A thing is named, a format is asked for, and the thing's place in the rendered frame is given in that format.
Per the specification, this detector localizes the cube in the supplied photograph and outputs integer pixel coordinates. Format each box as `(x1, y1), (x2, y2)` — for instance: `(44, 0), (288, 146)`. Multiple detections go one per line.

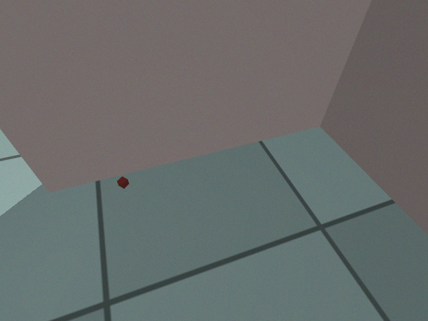
(117, 177), (129, 189)

